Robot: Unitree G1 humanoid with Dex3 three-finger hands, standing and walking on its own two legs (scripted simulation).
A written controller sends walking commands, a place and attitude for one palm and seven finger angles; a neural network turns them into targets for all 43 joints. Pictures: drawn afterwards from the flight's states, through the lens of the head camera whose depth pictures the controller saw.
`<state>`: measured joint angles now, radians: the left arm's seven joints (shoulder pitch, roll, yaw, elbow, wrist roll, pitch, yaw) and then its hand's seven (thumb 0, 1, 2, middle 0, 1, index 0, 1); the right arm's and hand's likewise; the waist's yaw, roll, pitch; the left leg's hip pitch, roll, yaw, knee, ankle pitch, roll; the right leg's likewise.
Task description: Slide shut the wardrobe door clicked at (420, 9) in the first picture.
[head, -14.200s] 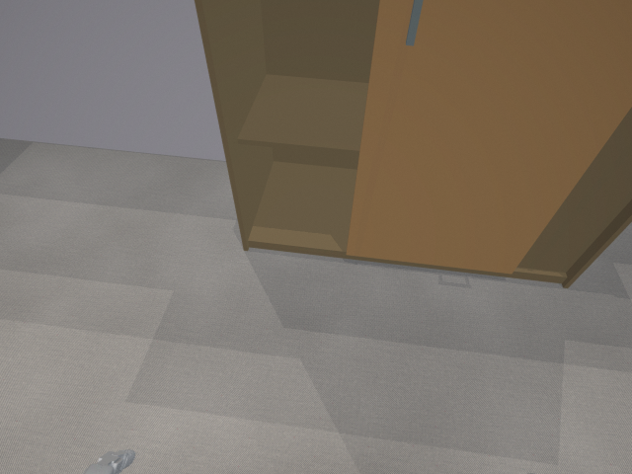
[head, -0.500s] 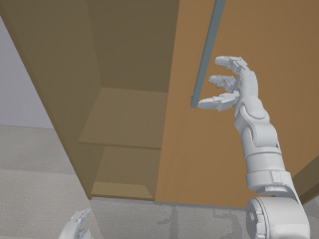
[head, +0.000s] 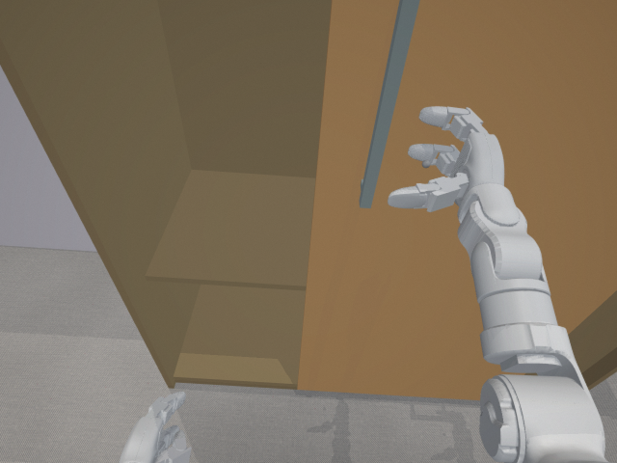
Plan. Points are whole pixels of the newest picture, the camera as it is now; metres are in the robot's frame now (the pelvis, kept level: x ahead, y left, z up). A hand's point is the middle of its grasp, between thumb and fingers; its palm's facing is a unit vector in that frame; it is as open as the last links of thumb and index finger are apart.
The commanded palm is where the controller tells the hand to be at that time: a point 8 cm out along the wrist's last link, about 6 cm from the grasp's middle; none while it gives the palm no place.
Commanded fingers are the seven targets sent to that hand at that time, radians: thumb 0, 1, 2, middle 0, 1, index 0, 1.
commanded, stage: move the hooked fingers beside the handle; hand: right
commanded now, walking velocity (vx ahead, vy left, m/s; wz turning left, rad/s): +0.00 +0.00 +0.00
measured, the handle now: (385, 98) +0.48 -0.05 +0.27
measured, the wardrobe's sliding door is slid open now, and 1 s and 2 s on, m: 0.40 0.40 0.40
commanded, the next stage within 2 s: feel for the door with the fingertips in 1.24 s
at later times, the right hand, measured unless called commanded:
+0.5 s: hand (442, 168) +0.42 -0.13 +0.21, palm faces +0.01 +1.00 +0.01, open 14.0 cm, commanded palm +0.40 -0.17 +0.21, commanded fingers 0.00 0.50 -0.30 0.30 1.20 0.30 1.20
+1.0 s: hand (441, 165) +0.41 -0.12 +0.22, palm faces +0.01 +1.00 +0.00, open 14.0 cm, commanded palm +0.38 -0.16 +0.21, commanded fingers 0.00 0.50 -0.30 0.30 1.20 0.30 1.20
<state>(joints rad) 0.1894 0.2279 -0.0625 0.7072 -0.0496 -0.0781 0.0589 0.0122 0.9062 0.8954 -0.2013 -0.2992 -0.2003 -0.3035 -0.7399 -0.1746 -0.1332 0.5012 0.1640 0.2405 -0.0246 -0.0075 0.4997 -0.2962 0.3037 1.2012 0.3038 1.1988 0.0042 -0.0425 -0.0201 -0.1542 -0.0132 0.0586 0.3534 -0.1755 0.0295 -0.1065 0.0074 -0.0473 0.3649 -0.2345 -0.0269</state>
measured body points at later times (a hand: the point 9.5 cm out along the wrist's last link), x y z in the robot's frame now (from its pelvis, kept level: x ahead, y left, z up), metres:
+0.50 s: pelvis +0.01 +0.00 +0.00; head +0.00 +0.01 +0.45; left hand +0.17 +0.23 -0.10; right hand +0.42 -0.18 +0.21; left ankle +0.01 +0.10 -0.75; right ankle -0.02 -0.10 -0.75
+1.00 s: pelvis +0.01 +0.00 +0.00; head -0.01 +0.02 +0.45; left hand +0.17 +0.23 -0.10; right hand +0.40 -0.17 +0.23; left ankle +0.01 +0.10 -0.75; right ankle -0.02 -0.10 -0.75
